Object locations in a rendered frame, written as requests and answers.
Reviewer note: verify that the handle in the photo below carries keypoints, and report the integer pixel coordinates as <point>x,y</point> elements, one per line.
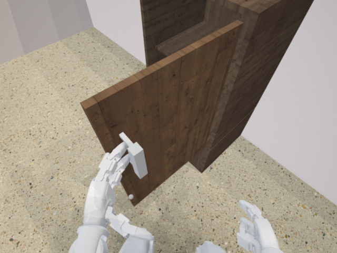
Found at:
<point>137,156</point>

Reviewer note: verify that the left robot thigh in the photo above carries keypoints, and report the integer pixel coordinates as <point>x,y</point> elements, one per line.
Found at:
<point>134,245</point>

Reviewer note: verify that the robot left forearm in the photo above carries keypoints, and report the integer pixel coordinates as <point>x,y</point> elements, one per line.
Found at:
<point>91,239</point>

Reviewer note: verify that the right robot hand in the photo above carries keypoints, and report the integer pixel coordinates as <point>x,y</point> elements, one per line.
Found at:
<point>261,234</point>

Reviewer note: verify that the cupboard door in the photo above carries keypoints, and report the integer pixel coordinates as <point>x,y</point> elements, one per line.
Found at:
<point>167,108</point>

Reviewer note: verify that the left robot hand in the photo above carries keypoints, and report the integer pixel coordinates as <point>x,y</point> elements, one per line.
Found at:
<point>101,193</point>

